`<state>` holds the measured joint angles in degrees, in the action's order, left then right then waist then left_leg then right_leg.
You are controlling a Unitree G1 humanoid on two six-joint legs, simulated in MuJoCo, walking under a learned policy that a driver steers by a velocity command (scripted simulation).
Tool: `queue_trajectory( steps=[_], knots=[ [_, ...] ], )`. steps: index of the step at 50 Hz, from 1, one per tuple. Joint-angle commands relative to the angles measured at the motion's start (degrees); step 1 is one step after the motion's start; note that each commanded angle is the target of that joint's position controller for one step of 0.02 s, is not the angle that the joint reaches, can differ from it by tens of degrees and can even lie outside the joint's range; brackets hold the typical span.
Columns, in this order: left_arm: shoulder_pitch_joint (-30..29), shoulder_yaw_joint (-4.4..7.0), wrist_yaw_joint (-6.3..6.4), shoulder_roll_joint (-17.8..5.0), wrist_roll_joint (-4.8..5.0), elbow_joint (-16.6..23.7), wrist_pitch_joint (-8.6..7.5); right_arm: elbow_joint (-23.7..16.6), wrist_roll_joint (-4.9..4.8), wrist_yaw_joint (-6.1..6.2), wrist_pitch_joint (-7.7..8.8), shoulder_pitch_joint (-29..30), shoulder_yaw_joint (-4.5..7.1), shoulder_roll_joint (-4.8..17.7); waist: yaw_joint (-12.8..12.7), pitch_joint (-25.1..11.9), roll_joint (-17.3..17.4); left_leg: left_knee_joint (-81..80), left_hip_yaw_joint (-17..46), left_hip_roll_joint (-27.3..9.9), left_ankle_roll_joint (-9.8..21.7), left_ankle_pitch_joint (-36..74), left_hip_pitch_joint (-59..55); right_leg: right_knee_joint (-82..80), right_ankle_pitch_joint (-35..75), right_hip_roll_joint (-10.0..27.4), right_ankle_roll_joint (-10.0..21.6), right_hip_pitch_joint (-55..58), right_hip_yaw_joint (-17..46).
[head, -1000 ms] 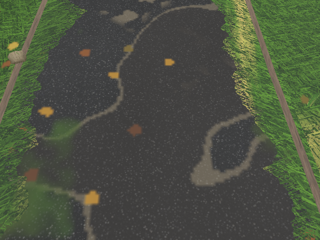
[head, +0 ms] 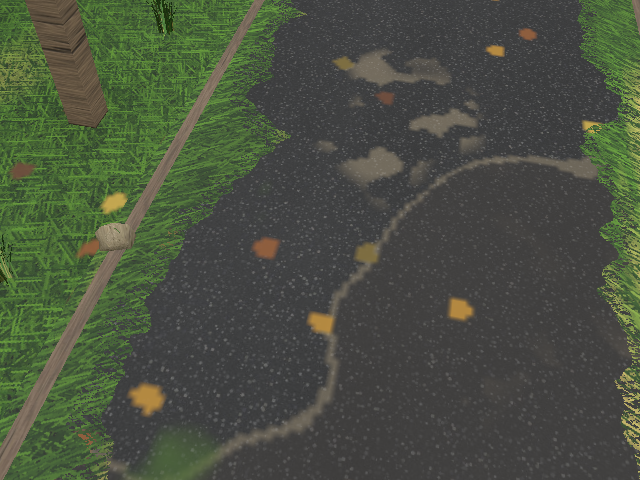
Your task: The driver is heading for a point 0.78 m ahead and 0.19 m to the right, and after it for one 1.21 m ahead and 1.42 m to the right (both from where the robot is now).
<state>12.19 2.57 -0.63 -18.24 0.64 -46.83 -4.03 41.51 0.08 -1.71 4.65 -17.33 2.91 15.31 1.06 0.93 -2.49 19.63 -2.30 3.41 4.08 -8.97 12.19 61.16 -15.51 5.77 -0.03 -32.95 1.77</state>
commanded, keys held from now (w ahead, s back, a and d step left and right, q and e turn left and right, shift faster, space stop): w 0.34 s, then no key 0.56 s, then e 0.10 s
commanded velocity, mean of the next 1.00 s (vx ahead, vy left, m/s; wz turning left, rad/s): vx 0.28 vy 0.00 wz -0.01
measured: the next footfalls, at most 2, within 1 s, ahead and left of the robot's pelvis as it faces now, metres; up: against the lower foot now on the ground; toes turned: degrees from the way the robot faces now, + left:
right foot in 0.32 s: +0.35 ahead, -0.16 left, +0.00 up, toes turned -2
left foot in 0.74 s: +0.46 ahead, +0.07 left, +0.00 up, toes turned -1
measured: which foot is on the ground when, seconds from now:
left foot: down 0.00-0.34, up 0.36-0.72, down 0.74-1.00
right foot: up 0.00-0.30, down 0.32-1.00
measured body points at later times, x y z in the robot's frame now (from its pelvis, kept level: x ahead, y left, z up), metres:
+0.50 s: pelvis +0.26 -0.07 +0.00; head +0.30 -0.09 +0.44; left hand +0.38 +0.20 -0.11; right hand +0.35 -0.35 -0.13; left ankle +0.23 +0.08 -0.67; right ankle +0.31 -0.15 -0.75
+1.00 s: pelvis +0.37 -0.04 -0.01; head +0.39 -0.03 +0.44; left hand +0.45 +0.23 -0.15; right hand +0.52 -0.30 -0.12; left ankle +0.42 +0.08 -0.75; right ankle +0.31 -0.15 -0.75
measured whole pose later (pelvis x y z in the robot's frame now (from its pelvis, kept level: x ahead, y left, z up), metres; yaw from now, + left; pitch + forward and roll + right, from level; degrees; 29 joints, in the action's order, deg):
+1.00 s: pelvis +0.37 -0.04 -0.01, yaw -2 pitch +0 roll +0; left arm 10.4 1.1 1.0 -15.0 0.1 -55.4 0.8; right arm 48.3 0.5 1.2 0.7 -5.9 2.6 13.3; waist -1.6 1.6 -0.9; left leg 30.0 -1.2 -0.4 0.7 -11.6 18.6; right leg 29.0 -20.8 0.1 0.1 -8.4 -0.5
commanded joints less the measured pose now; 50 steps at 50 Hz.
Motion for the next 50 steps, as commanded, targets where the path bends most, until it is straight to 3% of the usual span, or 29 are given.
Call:
queue_trajectory(
  steps=[1, 6, 10, 13, 14, 15, 16, 17, 18, 19, 20, 21, 22, 25, 28, 33, 36, 37, 38, 39, 40, 41, 43, 45, 47, 50],
  knots=[
    [0.34, 0.57, 0.26, -2.31, -0.61, 3.17, 0.31, -2.83, -0.09, 0.51, 1.56, 1.93, 2.10, 8.04, -1.85, -0.53, 5.78, -11.85, 13.02, -15.74, 10.75, 12.19, -3.21, -5.53, 7.05, 2.51, -1.46, -6.04, 1.75],
    [-9.47, -0.21, -0.74, -0.76, -0.36, 5.47, -0.63, 0.00, -0.59, 1.38, 0.83, -1.94, 2.45, 9.87, 1.58, 1.65, 5.32, -12.45, 7.30, -13.59, 8.04, 10.50, -4.08, -23.09, 20.97, 0.14, -1.19, -3.17, -0.24],
    [-15.33, -0.25, -1.80, -1.47, 0.17, 7.90, -1.16, 2.98, -1.08, 1.64, -0.10, -5.86, 2.71, 10.69, 3.32, 3.04, 5.62, -9.98, 7.99, -16.42, 7.47, 10.25, -10.56, -29.18, 19.41, -1.22, 0.28, -3.85, -0.29],
    [-14.59, 0.17, -2.49, -2.84, 0.11, 8.40, -1.58, 4.28, -1.27, 2.11, -1.03, -5.93, 3.05, 11.35, 1.77, 2.09, 6.76, -5.84, 8.68, -18.30, 6.00, 16.45, -15.51, -31.91, 13.15, -2.31, 2.56, -1.36, -0.84],
    [-11.90, 0.64, -2.45, -3.79, 0.03, 7.79, -1.70, 4.35, -1.25, 2.25, -1.34, -5.13, 3.14, 11.77, 0.06, 0.37, 7.50, -2.55, 8.09, -17.81, 5.25, 23.80, -16.05, -32.71, 11.37, -3.69, 3.51, 3.22, -2.22],
    [-5.60, 1.68, -2.15, -5.42, -0.14, 5.90, -1.73, 4.32, -1.19, 2.39, -1.71, -4.20, 2.95, 11.53, -3.44, -3.50, 7.20, 4.89, 6.07, -15.54, 3.97, 32.23, -15.05, -34.23, 11.76, -5.57, 4.94, 12.35, -4.08],
    [3.91, 3.05, -1.57, -8.59, -0.41, 3.35, -1.67, 3.74, -0.60, 2.63, -1.84, -4.46, 2.07, 9.65, -7.17, -10.61, 5.53, 17.19, 3.65, -12.55, 2.07, 29.36, -8.48, -32.16, 14.15, -2.63, 7.34, 27.53, -1.33],
    [11.01, 4.44, -1.12, -14.21, -1.33, 2.49, -1.29, 2.08, -0.15, 2.22, -0.88, -10.30, 0.29, 4.35, -6.57, -19.93, -5.69, 39.75, 0.30, -4.95, -2.44, 9.26, 14.56, -32.06, 8.59, 12.08, 15.75, 51.60, 21.68],
    [12.20, 3.69, -1.17, -11.50, -0.48, 1.87, -0.88, 3.08, -0.23, 2.14, 0.17, -10.37, -0.09, 3.73, -7.03, -23.70, -12.35, 50.85, 6.66, 0.35, -3.81, -24.13, 24.74, -40.90, 7.60, 17.02, 19.31, 55.89, 38.87],
    [8.51, 2.52, -1.07, -8.55, -0.28, 2.56, -0.79, 2.23, -1.60, 1.81, 0.88, -6.18, 1.35, 9.09, -7.18, -16.09, -7.66, 55.79, 9.71, -2.74, -3.53, -23.70, 29.33, -41.72, 11.06, 15.77, 17.06, 49.61, 32.38],
    [4.11, 2.02, -0.93, -7.03, -0.64, 3.46, -0.70, 1.31, -1.98, 1.86, 1.04, -2.60, 1.38, 9.38, -5.44, -10.38, -4.19, 54.76, 7.65, -5.44, -3.48, -19.97, 28.76, -41.43, 21.30, 14.02, 15.61, 41.23, 23.44],
    [0.59, 1.46, -1.16, -5.04, -0.91, 3.61, -0.79, 1.19, -1.01, 2.20, 0.73, -0.73, 1.45, 8.91, -3.53, -6.36, -0.58, 51.10, 6.29, -7.35, -4.01, -17.09, 26.52, -42.07, 31.62, 11.40, 14.67, 33.41, 16.82],
    [-1.43, 1.02, -1.33, -3.37, -1.19, 3.67, -1.08, 1.45, -0.34, 2.55, -0.09, -1.19, 1.81, 8.57, -1.50, -5.39, -0.94, 47.53, 6.38, -9.08, -4.24, -15.24, 22.58, -42.93, 36.97, 9.53, 13.64, 28.12, 12.44],
    [-3.74, 0.98, -1.27, -3.34, -1.76, 2.27, -1.67, 2.56, -0.12, 3.12, -2.33, -4.14, 1.18, 4.93, 1.57, -5.47, -2.45, 40.87, 5.44, -8.89, -6.00, -10.66, 14.51, -45.89, 46.53, 7.17, 14.31, 20.10, 5.65],
    [-5.02, 1.19, -0.32, -4.44, -1.57, 0.88, -1.22, 1.86, 0.33, 3.37, -2.85, -0.74, 0.47, 3.33, 1.49, -5.70, -2.78, 28.72, 4.74, -8.86, -6.47, -2.22, 11.92, -46.37, 47.64, 5.05, 13.16, 18.95, 0.47],
    [-1.72, 1.18, 0.19, -5.54, -1.25, -2.55, 0.44, 1.10, -0.06, 2.91, -3.11, 6.22, 0.72, 4.58, -1.77, -5.60, -2.12, 16.88, 4.59, -7.52, -5.93, 4.45, 8.96, -45.67, 37.71, 5.69, 12.17, 22.88, 1.14],
    [-3.03, 0.83, 0.37, -5.01, -0.36, -3.60, 1.38, 1.22, 0.48, 2.79, -3.02, 6.56, 1.11, 5.02, -0.37, -4.40, -1.68, 8.24, 3.76, -6.41, -4.03, 5.61, 4.33, -41.88, 28.00, 5.47, 10.41, 22.85, 2.77],
    [-1.72, 0.37, 0.43, -3.68, -0.15, -4.21, 1.47, 1.63, 0.94, 2.89, -2.88, 5.91, 1.40, 5.89, -0.02, -4.38, -0.33, 3.17, 4.42, -6.74, -2.92, 12.35, 0.28, -39.67, 22.80, 3.32, 8.02, 22.10, 2.74],
    [0.29, -0.26, 0.51, -1.87, -1.25, -4.38, 1.20, 1.62, 1.29, 3.30, -2.78, 5.34, 1.94, 8.55, -1.11, -6.07, 3.43, 3.48, 8.81, -11.17, -1.56, 27.72, -5.37, -36.23, 16.47, 0.17, 5.14, 20.10, 1.29],
    [7.28, -0.43, 0.32, -0.64, -2.13, -5.75, 0.84, 1.47, 1.11, 3.64, -3.26, 7.14, 2.28, 10.70, -5.87, -8.45, 10.18, 6.82, 12.59, -15.45, 2.60, 33.77, -11.66, -35.26, 3.32, -3.87, 2.53, 15.35, -0.81],
    [6.47, -0.92, 0.67, 0.16, -1.93, -6.30, 1.17, 1.69, 0.77, 3.38, -3.81, 8.46, 1.40, 6.33, -4.74, -9.52, 11.70, 6.44, 13.11, -15.28, 4.37, 25.93, -9.72, -36.17, -1.50, -4.28, 0.95, 16.72, -1.77],
    [3.37, -0.75, 0.91, -1.40, -1.63, -6.00, 1.95, 1.63, 0.42, 2.87, -4.10, 10.20, 1.02, 4.39, -3.75, -7.14, 9.92, 5.78, 11.91, -12.71, 3.03, 17.88, -6.05, -37.75, -0.69, -4.24, 0.48, 18.07, -1.93],
    [0.74, -0.27, 1.52, -3.21, -1.17, -6.33, 3.53, 1.88, 0.52, 2.26, -3.93, 11.16, 1.01, 4.73, -2.50, -4.10, 7.37, 6.34, 9.17, -9.68, 0.61, 14.64, -3.48, -37.58, 1.37, -4.21, 0.90, 17.67, -1.97],
    [1.04, -0.26, 1.72, -3.23, -1.34, -6.75, 4.30, 3.29, 0.41, 2.14, -3.30, 10.54, 1.27, 5.55, -2.66, -4.30, 7.02, 6.96, 8.53, -9.15, 0.21, 17.33, -3.39, -37.69, 4.18, -3.57, 1.02, 19.35, -1.44],
    [-0.05, -0.26, 1.76, -3.40, -0.77, -6.90, 4.38, 4.09, 0.47, 2.53, -3.00, 10.53, 1.43, 5.72, -1.93, -5.06, 5.92, 8.48, 7.25, -8.97, 0.12, 21.85, -6.32, -36.87, 8.88, -3.21, 1.34, 18.68, -0.40],
    [-2.80, 0.54, 2.14, -4.77, 0.06, -5.26, 4.65, 4.89, 0.28, 4.13, -3.65, 9.44, 2.80, 8.93, -0.87, -6.91, 5.55, 9.85, 7.70, -11.38, 2.56, 27.15, -9.86, -31.22, 11.50, -4.27, 1.32, 15.62, -0.15]
  ],
)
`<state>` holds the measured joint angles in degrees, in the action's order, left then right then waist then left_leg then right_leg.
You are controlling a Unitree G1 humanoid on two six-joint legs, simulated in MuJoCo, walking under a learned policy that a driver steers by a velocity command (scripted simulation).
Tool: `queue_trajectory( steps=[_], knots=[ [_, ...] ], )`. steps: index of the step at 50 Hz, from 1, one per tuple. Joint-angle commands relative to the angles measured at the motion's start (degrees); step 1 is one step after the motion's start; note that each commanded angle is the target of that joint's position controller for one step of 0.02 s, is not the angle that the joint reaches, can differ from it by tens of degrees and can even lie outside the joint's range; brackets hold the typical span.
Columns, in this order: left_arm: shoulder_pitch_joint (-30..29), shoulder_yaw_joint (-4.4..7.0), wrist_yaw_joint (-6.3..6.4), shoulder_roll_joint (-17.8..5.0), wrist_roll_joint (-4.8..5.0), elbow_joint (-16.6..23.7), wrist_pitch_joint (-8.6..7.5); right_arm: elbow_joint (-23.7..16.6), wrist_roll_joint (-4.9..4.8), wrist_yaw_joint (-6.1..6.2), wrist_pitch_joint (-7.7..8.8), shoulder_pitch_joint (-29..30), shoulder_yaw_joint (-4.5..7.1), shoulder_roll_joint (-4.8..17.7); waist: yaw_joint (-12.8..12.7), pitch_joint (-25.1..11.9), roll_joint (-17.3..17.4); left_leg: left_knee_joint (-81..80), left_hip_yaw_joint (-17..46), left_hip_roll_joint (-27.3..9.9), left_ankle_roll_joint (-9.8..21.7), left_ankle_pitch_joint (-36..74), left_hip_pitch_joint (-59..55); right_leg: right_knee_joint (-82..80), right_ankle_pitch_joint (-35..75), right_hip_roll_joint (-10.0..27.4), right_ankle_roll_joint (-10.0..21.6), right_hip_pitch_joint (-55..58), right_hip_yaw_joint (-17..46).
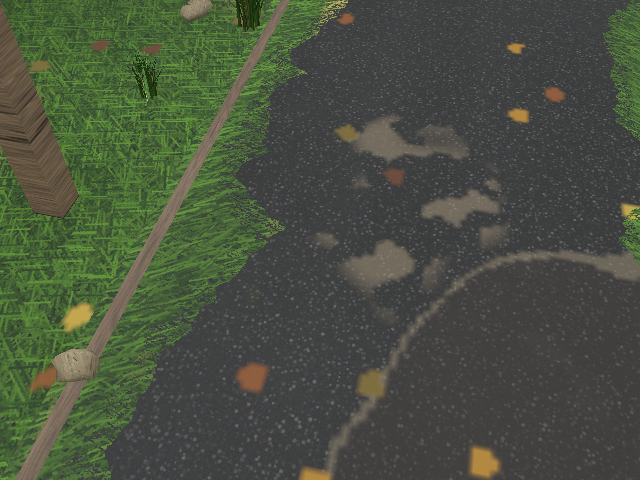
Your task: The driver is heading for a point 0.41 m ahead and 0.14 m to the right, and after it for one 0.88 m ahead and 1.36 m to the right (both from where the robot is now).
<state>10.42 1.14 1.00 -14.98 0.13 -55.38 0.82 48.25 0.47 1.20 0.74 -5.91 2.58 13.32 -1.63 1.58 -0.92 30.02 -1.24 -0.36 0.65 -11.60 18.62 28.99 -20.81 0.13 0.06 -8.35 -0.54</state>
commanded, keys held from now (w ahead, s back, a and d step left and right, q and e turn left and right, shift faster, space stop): e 0.28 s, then w+e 0.14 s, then s+e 0.06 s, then s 0.34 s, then w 0.10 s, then no key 0.08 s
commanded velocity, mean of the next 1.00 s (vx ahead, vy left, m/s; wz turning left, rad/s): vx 0.02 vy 0.00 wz -0.32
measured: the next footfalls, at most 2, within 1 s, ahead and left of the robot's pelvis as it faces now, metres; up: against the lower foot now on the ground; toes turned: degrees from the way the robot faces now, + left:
right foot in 0.28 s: -0.01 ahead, -0.14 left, +0.00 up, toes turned -10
left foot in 0.80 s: +0.12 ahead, +0.04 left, +0.00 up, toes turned -22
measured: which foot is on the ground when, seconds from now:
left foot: down 0.00-0.26, up 0.28-0.78, down 0.80-1.00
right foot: down 0.00-0.04, up 0.06-0.26, down 0.28-0.82, up 0.84-1.00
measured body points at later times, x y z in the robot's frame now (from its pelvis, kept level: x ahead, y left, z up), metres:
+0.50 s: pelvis -0.02 -0.06 +0.02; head -0.01 -0.11 +0.47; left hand +0.08 +0.21 -0.09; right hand +0.07 -0.39 -0.10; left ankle +0.08 +0.11 -0.66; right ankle -0.05 -0.13 -0.73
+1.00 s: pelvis +0.02 -0.04 +0.01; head +0.05 -0.03 +0.46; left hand +0.22 +0.20 -0.12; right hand +0.03 -0.33 -0.11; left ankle +0.08 +0.05 -0.73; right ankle -0.08 -0.15 -0.69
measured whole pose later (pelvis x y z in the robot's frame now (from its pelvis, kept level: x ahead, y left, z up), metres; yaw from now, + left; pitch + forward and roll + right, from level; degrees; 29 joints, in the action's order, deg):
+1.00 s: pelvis +0.02 -0.04 +0.01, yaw -21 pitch +0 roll +0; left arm 9.5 4.2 2.7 -17.8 0.5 -51.4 2.2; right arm 55.5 0.4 0.4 1.3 -6.5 1.9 14.1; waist 0.2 3.1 -2.3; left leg 23.3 0.4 1.4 1.7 -10.1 13.6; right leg 45.6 -27.6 -0.8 -4.2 -16.1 5.7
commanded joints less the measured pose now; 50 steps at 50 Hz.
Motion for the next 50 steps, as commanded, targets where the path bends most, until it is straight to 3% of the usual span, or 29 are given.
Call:
queue_trajectory(
  steps=[1, 3, 4, 5, 6, 7, 8, 11, 12, 13, 14, 15, 16, 17, 19, 21, 23, 27, 33, 37, 39, 40, 41, 42, 43, 44, 46, 48, 50],
  knots=[
    [-1.19, 2.05, 0.62, -7.44, 0.68, 3.75, 0.05, -1.48, -0.11, 1.69, -0.11, -2.94, 3.42, 11.32, 2.09, -8.32, 4.82, -1.15, 8.18, -9.78, 7.57, 31.06, -17.27, 3.94, 15.05, 0.78, 0.83, -10.54, 1.92],
    [-1.10, 2.25, 0.71, -6.11, 0.66, 4.52, 0.81, -0.82, -0.05, 2.43, -0.85, -4.84, 3.75, 11.68, 2.68, -9.32, 8.48, -5.07, 13.60, -16.76, 12.03, 32.19, -18.10, 12.57, 2.75, -0.81, -0.36, -14.22, 0.24],
    [-1.28, 2.59, 0.64, -6.09, 0.68, 4.87, 1.46, -1.17, 0.19, 2.82, -0.92, -4.15, 3.77, 11.80, 3.31, -9.31, 11.59, -7.67, 17.24, -21.35, 15.21, 31.97, -16.76, 22.62, -11.93, -1.12, -0.94, -16.18, -0.10],
    [-1.86, 3.22, 0.55, -7.19, 0.90, 5.31, 2.06, -1.62, 0.71, 3.04, -0.67, -4.06, 3.74, 12.07, 4.26, -8.66, 10.55, -10.34, 19.00, -24.46, 17.64, 30.34, -14.53, 33.50, -19.06, 0.27, -1.50, -18.58, 1.76],
    [-1.02, 3.59, 0.52, -7.01, 1.41, 5.43, 2.63, -2.18, 0.64, 3.17, -0.39, -0.72, 3.65, 12.14, 2.16, -7.34, 8.10, -11.53, 16.29, -23.60, 16.40, 24.51, -11.03, 35.44, -17.90, 2.48, -1.50, -18.43, 3.49],
    [0.68, 3.54, 0.55, -6.20, 1.65, 5.26, 3.18, -2.87, 0.08, 3.16, -0.15, 4.06, 3.69, 12.07, -0.30, -5.60, 7.63, -12.65, 11.94, -20.84, 13.16, 17.29, -6.99, 30.49, -14.85, 4.35, -1.21, -16.21, 3.99],
    [1.44, 3.57, 0.59, -5.99, 1.39, 4.90, 3.49, -3.15, -0.13, 3.03, -0.04, 6.85, 3.73, 11.94, -1.00, -4.85, 8.03, -13.33, 8.38, -18.63, 11.11, 14.31, -4.05, 25.92, -11.48, 4.25, -1.18, -12.97, 2.32],
    [4.98, 4.20, -0.63, -6.50, 0.62, 4.27, 3.50, -2.03, -0.85, 2.50, -0.94, 8.10, 3.87, 12.16, -2.52, -6.61, 8.96, -10.32, 1.38, -15.73, 8.73, 12.34, -1.96, 13.01, 0.24, 2.18, -0.34, -3.59, -2.46],
    [7.39, 4.58, -1.15, -6.75, 0.53, 3.61, 3.50, -1.60, -1.56, 2.42, -1.32, 8.06, 3.80, 11.80, -3.48, -7.00, 8.04, -7.42, -0.58, -15.03, 7.09, 8.61, -1.22, 6.43, 5.44, 0.72, 0.82, -0.18, -4.26],
    [8.56, 5.09, -1.55, -7.38, 0.28, 3.21, 3.47, -0.48, -2.08, 2.29, -1.81, 6.09, 3.52, 9.97, -3.36, -5.58, 3.88, -0.62, -3.60, -12.60, 3.80, 0.22, 1.84, 0.22, 7.55, -0.22, 2.94, 2.39, -2.49],
    [8.00, 6.22, -0.83, -12.49, -0.02, 4.84, 3.27, 0.16, -0.77, 1.87, -2.46, 2.38, 2.87, 6.99, -1.42, -1.68, -11.66, 14.15, -9.33, -5.91, -2.21, -15.24, 13.57, -9.22, 16.27, 10.03, 8.22, 4.66, 14.61],
    [7.03, 6.54, -0.74, -18.06, -1.52, 7.66, 2.01, -3.72, 0.39, 2.11, -2.23, 8.25, 2.81, 6.88, -2.11, -1.36, -16.81, 25.78, -1.88, 1.09, -4.14, -27.46, 21.45, -15.35, 12.70, 20.97, 18.62, -1.14, 34.79],
    [6.27, 6.58, -0.93, -17.63, -2.69, 8.01, 0.03, -5.38, -0.55, 2.02, -1.69, 11.64, 3.35, 8.54, -2.62, -1.69, -11.50, 31.23, 4.59, -0.14, -2.54, -23.99, 22.40, -19.43, -6.97, 20.35, 20.00, -3.04, 37.67],
    [3.97, 6.14, -0.61, -15.51, -1.53, 8.42, -1.49, -5.08, -1.57, 1.73, -0.99, 11.09, 4.04, 10.59, -1.13, 0.59, -9.80, 30.26, 6.32, -1.86, -0.89, -16.22, 24.73, -21.46, -21.41, 17.90, 16.30, -2.25, 35.25],
    [1.07, 5.22, 0.22, -12.35, 0.42, 8.70, -2.65, -2.25, -0.96, 1.96, 0.14, 8.07, 5.17, 12.64, 0.56, 2.09, -7.98, 27.31, 6.05, -3.19, -0.98, -6.92, 24.71, -21.31, -19.04, 14.93, 10.93, -0.12, 30.10],
    [4.34, 4.69, 0.77, -10.54, 0.60, 8.02, -2.98, -1.85, -0.61, 1.10, 1.60, 8.32, 4.98, 10.88, -0.01, 0.18, -6.10, 23.86, 5.79, -2.44, -1.44, -0.88, 22.94, -21.31, -12.75, 12.81, 9.84, 3.37, 26.67],
    [6.49, 4.48, 1.41, -9.97, 0.14, 7.80, -2.95, -1.82, -0.57, 1.11, 2.28, 9.74, 4.66, 9.18, -0.67, 0.28, -4.73, 19.63, 5.73, -1.15, -2.26, 1.48, 22.24, -19.06, 2.03, 10.99, 9.62, 6.35, 22.44],
    [6.86, 4.85, 1.63, -10.84, 0.02, 8.27, -1.93, -0.67, -0.66, 1.14, 1.74, 7.04, 3.97, 7.56, 0.08, -2.32, -7.00, 13.99, 5.12, 0.09, -4.62, 1.27, 15.12, -13.01, 28.45, 9.46, 9.60, 5.72, 16.75],
    [4.42, 4.96, 1.57, -11.13, -0.32, 8.96, 0.26, 0.09, -1.19, 0.82, 0.75, 6.02, 3.20, 8.77, -0.53, -3.44, -6.58, 13.36, 4.39, -0.03, -5.60, -4.22, 9.22, -6.08, 53.68, 11.32, 11.61, 5.04, 17.63],
    [2.04, 4.53, 2.18, -10.71, 0.20, 9.09, 1.51, 1.46, -1.53, 0.32, 1.09, 3.81, 2.66, 9.32, -0.79, -4.62, -6.69, 6.91, 3.73, 0.07, -4.19, -6.19, 6.58, -1.40, 62.57, 12.21, 11.73, 9.14, 20.05],
    [0.59, 4.19, 2.66, -10.57, 0.89, 9.16, 1.86, 2.80, -1.48, -0.32, 1.56, 0.93, 2.57, 9.44, 1.09, -5.29, -5.99, -5.43, 2.81, 0.22, -2.57, 4.85, 0.09, 0.85, 59.65, 10.09, 9.33, 8.75, 19.70],
    [1.95, 4.05, 2.66, -10.23, 0.83, 8.84, 1.59, 2.87, -0.97, -0.45, 1.81, 0.43, 2.86, 10.98, 1.06, -6.08, -3.54, -10.89, 5.44, -1.96, -0.91, 20.34, -5.84, 1.81, 52.78, 7.51, 6.83, 6.43, 18.77],
    [4.61, 3.74, 2.46, -8.93, -0.82, 9.04, 0.94, 2.21, -0.05, -0.10, 1.56, 1.39, 3.59, 15.16, -1.50, -8.52, 5.83, -6.01, 12.86, -9.89, 2.87, 49.81, -14.31, 6.28, 32.46, 2.40, 4.48, -0.31, 14.96],
    [7.00, 3.71, 2.52, -8.33, -0.54, 7.51, 0.95, 2.15, 1.03, -0.33, 0.74, 1.01, 3.47, 15.47, -0.45, -10.77, 13.61, -5.02, 19.63, -17.90, 12.53, 61.53, -19.61, 13.64, -5.55, -6.13, 1.41, -8.23, 11.36],
    [5.83, 4.13, 2.39, -10.21, -0.49, 7.24, 1.23, 2.23, 1.21, -0.83, 0.90, -0.69, 1.79, 10.21, 1.41, -13.65, 10.01, -8.72, 24.13, -21.74, 17.28, 44.75, -17.65, 23.34, -20.48, -5.89, -1.09, -8.84, 11.84],
    [4.25, 4.71, 2.14, -11.01, 0.44, 7.45, 1.46, 2.96, 0.65, -1.19, 1.21, 0.31, 1.52, 10.20, 0.66, -10.86, 8.26, -11.73, 23.47, -19.28, 16.46, 23.81, -15.43, 27.77, -18.12, -4.24, -1.71, -11.33, 11.76],
    [2.83, 4.60, 1.92, -9.26, 0.40, 6.67, 1.80, 4.01, -0.90, -1.43, 1.56, 1.74, 1.29, 9.75, 0.26, -4.62, 8.93, -17.58, 22.23, -13.91, 11.55, -12.65, -12.51, 26.11, -10.28, -0.44, -3.49, -16.08, 9.00],
    [0.29, 4.09, 1.77, -7.23, 0.40, 6.50, 1.17, 3.77, -0.22, -0.77, 1.35, 4.61, 0.53, 8.56, 0.30, -0.23, 10.35, -19.16, 18.95, -10.74, 9.48, -11.31, -8.60, 18.73, -6.15, 0.87, -5.19, -13.71, 7.00],
    [-0.52, 3.60, 1.68, -5.58, 0.22, 5.63, 0.04, 4.33, 0.31, -0.14, 1.16, 3.70, 0.54, 9.41, 1.17, -1.64, 9.89, -16.48, 14.52, -8.66, 8.91, -2.38, -8.69, 9.05, -5.34, 0.70, -5.33, -7.88, 4.77]
  ],
)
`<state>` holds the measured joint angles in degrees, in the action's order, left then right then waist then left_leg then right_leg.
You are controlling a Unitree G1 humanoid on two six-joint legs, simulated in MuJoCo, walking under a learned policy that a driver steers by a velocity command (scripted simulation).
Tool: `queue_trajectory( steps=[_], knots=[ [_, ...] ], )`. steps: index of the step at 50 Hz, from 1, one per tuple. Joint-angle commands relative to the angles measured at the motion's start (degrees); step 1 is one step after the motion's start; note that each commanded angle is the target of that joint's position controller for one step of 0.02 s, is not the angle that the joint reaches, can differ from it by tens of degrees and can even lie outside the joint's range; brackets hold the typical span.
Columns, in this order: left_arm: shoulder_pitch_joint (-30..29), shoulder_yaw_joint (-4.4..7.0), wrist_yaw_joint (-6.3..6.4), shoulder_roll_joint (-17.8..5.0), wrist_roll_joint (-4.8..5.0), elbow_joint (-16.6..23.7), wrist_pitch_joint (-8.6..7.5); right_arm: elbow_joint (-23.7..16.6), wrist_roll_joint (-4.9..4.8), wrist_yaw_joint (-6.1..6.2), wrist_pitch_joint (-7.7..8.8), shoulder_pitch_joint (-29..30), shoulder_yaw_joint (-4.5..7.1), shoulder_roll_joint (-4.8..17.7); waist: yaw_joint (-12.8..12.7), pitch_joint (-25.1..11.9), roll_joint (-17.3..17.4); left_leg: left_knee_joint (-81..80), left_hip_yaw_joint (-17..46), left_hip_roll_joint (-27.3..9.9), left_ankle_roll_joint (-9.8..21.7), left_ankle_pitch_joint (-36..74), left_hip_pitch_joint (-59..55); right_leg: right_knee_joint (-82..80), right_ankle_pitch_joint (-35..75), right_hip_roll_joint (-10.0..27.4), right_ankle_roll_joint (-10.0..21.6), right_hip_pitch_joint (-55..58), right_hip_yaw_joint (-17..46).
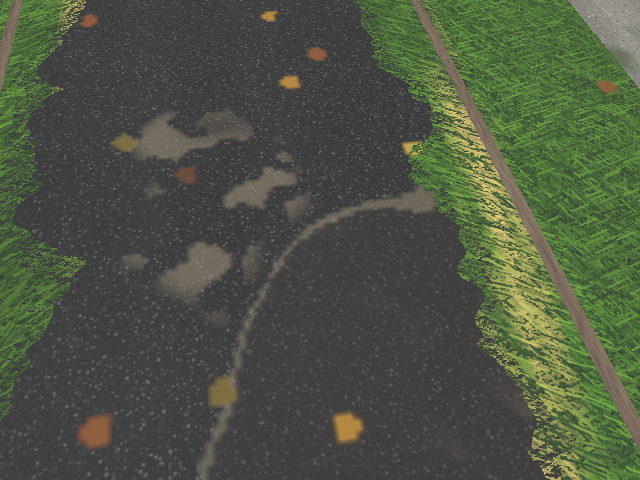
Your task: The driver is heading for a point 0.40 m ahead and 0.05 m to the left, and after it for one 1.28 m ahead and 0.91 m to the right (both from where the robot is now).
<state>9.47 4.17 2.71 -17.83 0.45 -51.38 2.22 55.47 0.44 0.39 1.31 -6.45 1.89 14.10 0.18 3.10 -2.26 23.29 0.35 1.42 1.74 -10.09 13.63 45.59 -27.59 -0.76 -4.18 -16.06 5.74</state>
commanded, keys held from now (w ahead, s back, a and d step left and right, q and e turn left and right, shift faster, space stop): no key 0.62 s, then w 0.38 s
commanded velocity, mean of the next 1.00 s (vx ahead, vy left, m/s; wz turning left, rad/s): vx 0.11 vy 0.00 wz -0.02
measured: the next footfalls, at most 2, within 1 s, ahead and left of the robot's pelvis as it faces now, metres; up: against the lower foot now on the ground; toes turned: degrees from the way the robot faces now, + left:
right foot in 0.10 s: +0.01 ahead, -0.15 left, +0.00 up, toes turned +4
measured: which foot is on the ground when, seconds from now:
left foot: down 0.00-1.00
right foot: up 0.00-0.08, down 0.10-0.88, up 0.90-1.00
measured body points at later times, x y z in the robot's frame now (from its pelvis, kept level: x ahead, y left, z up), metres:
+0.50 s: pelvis +0.01 -0.03 -0.01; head +0.03 -0.04 +0.44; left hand +0.06 +0.23 -0.15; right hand +0.11 -0.30 -0.15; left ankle +0.03 +0.11 -0.74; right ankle -0.03 -0.15 -0.74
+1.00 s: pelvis +0.09 +0.01 +0.00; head +0.10 +0.03 +0.45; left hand +0.15 +0.29 -0.15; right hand +0.10 -0.25 -0.14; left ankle +0.05 +0.09 -0.74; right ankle +0.03 -0.13 -0.66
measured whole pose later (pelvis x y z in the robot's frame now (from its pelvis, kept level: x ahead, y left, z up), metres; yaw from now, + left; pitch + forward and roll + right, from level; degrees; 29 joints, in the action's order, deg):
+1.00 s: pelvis +0.09 +0.01 +0.00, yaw +2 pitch +0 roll -1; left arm 14.9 3.0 0.5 -15.9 2.2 -56.7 -4.7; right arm 63.0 -0.5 -1.6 6.3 -18.5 2.1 13.9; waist 1.3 0.6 -1.6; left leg 24.5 -2.4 1.7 3.2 -17.1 7.2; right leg 61.8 -20.1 1.0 3.3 -22.3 1.7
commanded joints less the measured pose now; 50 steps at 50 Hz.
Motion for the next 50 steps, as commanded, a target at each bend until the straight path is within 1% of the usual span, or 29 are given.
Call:
queue_trajectory(
  steps=[1, 3, 4, 5, 6, 7, 8, 10, 13, 22, 31, 32, 33, 34, 35, 36, 37, 38, 40, 41, 42, 43, 44, 45, 46, 47, 48, 49, 50],
  knots=[
    [0.56, 0.50, -0.09, -2.39, -0.15, 0.98, -1.70, -2.40, 0.33, 0.81, 0.51, 2.97, 1.33, 9.35, -0.28, -4.22, 10.97, -8.21, 12.19, -10.30, 8.08, -0.34, -4.55, -12.52, 3.11, 1.25, -0.61, 2.11, -2.40],
    [3.18, 0.69, -0.39, -2.78, -0.05, -1.18, -1.78, -2.03, -0.52, 0.82, 0.32, 2.61, 1.16, 9.69, -1.72, -5.24, 9.77, -5.73, 10.88, -9.45, 7.10, 3.21, -3.55, -24.82, 15.05, 0.26, 0.86, 8.66, -4.54],
    [3.23, 0.78, -0.50, -3.86, -0.46, -1.52, -1.53, -1.64, -0.71, 0.61, 0.54, 1.21, 0.90, 9.22, -1.41, -5.59, 8.82, -5.50, 10.70, -8.96, 5.36, 3.35, -1.80, -26.53, 19.81, 1.25, 1.85, 11.88, -3.16],
    [3.29, 0.89, -0.40, -5.71, -0.87, -1.24, -1.23, -1.41, -0.27, 0.13, 1.05, 0.39, 0.59, 8.73, -0.80, -5.94, 6.13, -4.66, 9.61, -8.38, 3.32, 2.46, 1.04, -24.63, 24.95, 4.44, 3.15, 14.80, -0.53],
    [3.29, 1.29, -0.58, -7.82, -0.46, -2.06, -1.04, -1.51, 0.04, -0.25, 1.31, -0.65, 0.72, 8.48, 1.24, -5.11, 0.99, -4.36, 5.46, -4.62, 1.60, -1.35, 0.55, -21.14, 23.03, 4.31, 5.15, 11.24, -0.81],
    [2.89, 0.89, -1.04, -5.72, -0.35, -2.34, -1.29, -1.42, 0.21, -0.22, 1.22, 1.09, 0.49, 7.90, 0.11, -4.37, 0.33, -2.32, 3.28, -2.96, 0.16, -2.84, -1.81, -21.74, 18.87, 3.78, 6.06, 7.77, -0.75],
    [2.59, 0.41, -1.28, -4.16, -0.68, -2.67, -1.65, -1.37, 0.01, -0.06, 1.01, 1.79, 0.43, 7.51, 0.02, -3.52, 0.00, -0.65, 2.60, -2.46, -0.25, -1.51, -2.44, -22.86, 17.84, 3.80, 5.87, 6.22, -0.43],
    [2.14, 0.24, -1.40, -4.22, -0.95, -3.26, -2.48, -0.87, -0.27, 0.57, 0.36, 1.45, 0.38, 7.36, 0.28, -2.39, -1.27, 1.59, 2.26, -2.41, -0.03, 4.60, -3.18, -23.59, 20.68, 3.54, 4.96, 4.82, -0.27],
    [3.41, -0.23, -1.44, -3.72, -0.72, -4.57, -3.21, 0.03, -0.26, 0.89, -0.25, 0.48, 0.44, 7.45, 0.39, -2.77, -0.94, 2.76, 2.15, -2.58, -0.09, 8.29, -4.55, -23.02, 23.65, 3.33, 4.69, 4.66, -0.50],
    [4.45, -1.33, -1.29, -2.94, -0.64, -6.43, -3.40, 2.33, -0.45, 1.23, -1.25, 0.52, 0.72, 7.71, 0.09, -2.44, 1.38, 2.83, 2.43, -2.79, -1.36, 9.81, -5.69, -22.98, 25.47, 2.99, 5.27, 4.75, -0.82],
    [5.32, -1.99, -1.23, -2.04, -0.70, -7.48, -3.33, 4.31, -0.52, 1.68, -1.53, -0.33, 0.83, 7.67, -0.01, -2.22, 1.64, 2.49, 2.54, -2.91, -1.85, 9.13, -5.42, -23.49, 24.10, 2.47, 5.46, 4.82, -1.54],
    [6.38, -2.03, -1.15, -1.84, -0.64, -8.05, -3.24, 4.91, -0.51, 1.71, -1.60, -1.20, 0.69, 7.06, -0.09, -3.34, 1.09, 2.96, 1.46, -1.96, -1.89, 3.94, -5.60, -24.35, 18.05, 2.16, 5.79, 5.31, -1.67],
    [6.79, -1.72, -1.02, -2.68, -0.28, -8.24, -3.05, 5.08, -0.69, 1.73, -1.66, -1.13, 0.67, 6.73, -0.34, -2.39, -0.20, 4.87, -0.28, -0.25, -1.85, -4.44, -3.81, -25.49, 8.71, 2.30, 6.89, 4.75, -0.72],
    [6.85, -1.21, -0.89, -4.22, 0.07, -7.93, -2.93, 4.90, -0.89, 1.69, -1.53, -0.54, 0.72, 6.56, -0.89, -0.54, -2.30, 8.05, -2.10, 1.46, -1.71, -13.05, -0.24, -27.46, -3.17, 3.73, 8.90, 3.89, 2.16],
    [7.83, -0.74, -0.82, -5.67, 0.27, -7.68, -3.04, 4.08, -0.98, 1.55, -1.05, 0.93, 0.70, 6.46, -1.83, 2.04, -4.75, 11.99, -3.05, 1.94, -1.52, -16.99, 4.76, -30.84, -13.37, 7.32, 11.43, 3.43, 7.61],
    [8.54, -0.17, -0.78, -7.34, 0.51, -7.45, -3.41, 2.95, -1.25, 1.28, -0.21, 2.53, 0.64, 6.23, -2.43, 4.80, -7.31, 16.39, -3.41, 1.16, -1.03, -16.93, 9.53, -34.43, -19.14, 12.36, 14.28, 3.49, 14.31],
    [8.91, 0.26, -0.73, -8.06, 0.71, -7.38, -4.02, 2.04, -1.59, 0.94, 0.77, 3.81, 0.49, 5.70, -2.79, 7.32, -8.39, 19.98, -1.79, -1.00, -0.20, -15.87, 12.02, -36.51, -19.67, 16.28, 16.74, 2.35, 19.66],
    [8.63, 0.26, -0.72, -7.43, 0.62, -7.10, -4.71, 1.72, -1.94, 0.51, 1.71, 3.70, 0.58, 5.67, -2.32, 8.61, -8.24, 21.91, -0.52, -2.69, 0.67, -16.55, 14.83, -36.81, -16.33, 18.10, 17.85, 3.53, 21.43],
    [7.23, 0.23, -0.97, -6.19, 1.08, -6.24, -5.48, 1.81, -2.35, -0.50, 3.28, 1.78, 0.73, 5.61, -0.70, 8.17, -7.01, 17.46, -0.18, -4.43, 2.31, -17.95, 14.72, -34.54, -8.04, 17.68, 16.74, 6.29, 18.09],
    [5.25, 0.26, -1.11, -6.15, 1.53, -5.56, -5.43, 2.89, -2.48, -0.87, 3.78, -1.23, 0.92, 5.42, 1.30, 6.96, -6.09, 10.55, -1.69, -3.81, 2.75, -14.44, 7.94, -32.70, -4.56, 15.43, 14.97, 4.05, 13.83],
    [3.36, 0.16, -1.31, -5.93, 1.59, -4.72, -5.27, 5.46, -2.41, -0.98, 3.96, -6.70, 1.51, 5.71, 3.71, 4.61, -5.03, 5.07, -4.05, -1.29, 2.30, -7.40, -3.35, -29.64, 0.32, 12.01, 13.17, -0.84, 9.10],
    [2.14, -0.16, -1.44, -5.08, 1.17, -3.76, -5.41, 7.81, -1.96, -0.98, 3.84, -12.42, 2.33, 6.90, 5.71, 2.05, -2.43, 3.74, -2.25, -0.75, 1.86, -4.11, -12.38, -23.11, 8.13, 8.44, 11.45, -5.18, 4.66],
    [0.92, -1.23, -1.63, -1.58, 0.58, -2.33, -5.87, 8.98, -1.62, -0.82, 3.94, -19.60, 3.56, 11.15, 7.99, -1.29, 9.91, -4.33, 14.71, -10.78, 5.58, -10.38, -20.30, -4.32, 10.99, 1.54, 7.46, -12.54, -3.88],
    [1.17, -1.48, -1.33, 0.10, 0.82, -0.01, -6.89, 9.82, -1.25, -1.65, 4.45, -25.07, 4.00, 15.32, 8.17, -4.64, 21.23, -13.46, 38.99, -22.07, 13.39, -16.12, -25.81, 11.71, -4.61, -3.93, 5.39, -22.63, -4.30],
    [1.86, -0.85, -1.53, -2.46, 2.25, -0.35, -7.59, 8.66, -0.86, -1.81, 5.31, -19.89, 2.49, 11.15, 4.98, -0.84, 13.14, -13.66, 40.16, -23.96, 14.38, -19.69, -22.50, 20.94, -4.63, -0.26, 6.43, -27.11, 1.01],
    [2.13, -0.69, -2.05, -3.04, 2.83, -0.70, -8.14, 6.90, -1.04, -1.87, 5.86, -15.45, 1.73, 8.30, 3.21, 2.73, 9.57, -13.36, 32.95, -21.79, 12.48, -17.73, -19.64, 22.97, 1.30, 2.58, 7.83, -29.07, 1.49],
    [2.42, -0.51, -2.21, -3.00, 2.44, -1.19, -8.46, 5.69, -0.95, -2.09, 6.07, -12.90, 1.38, 7.55, 2.06, 3.21, 7.47, -13.71, 26.60, -19.20, 10.44, -14.01, -18.26, 21.77, 6.88, 4.91, 8.50, -28.84, 0.11],
    [1.32, -0.03, -2.26, -3.66, 1.78, -1.06, -8.59, 5.05, -0.90, -2.25, 6.02, -11.93, 1.01, 6.85, 1.78, 3.65, 6.60, -13.99, 21.48, -17.42, 8.97, -6.66, -17.62, 19.11, 11.02, 6.44, 8.48, -28.62, -0.90],
    [0.68, 0.30, -2.57, -3.81, 1.23, -0.91, -8.48, 5.11, -0.64, -2.19, 5.63, -12.71, 0.48, 5.42, 1.75, 2.79, 7.13, -14.08, 16.44, -15.12, 7.68, 0.52, -16.88, 16.91, 13.68, 7.30, 8.13, -26.38, -2.12]
  ],
)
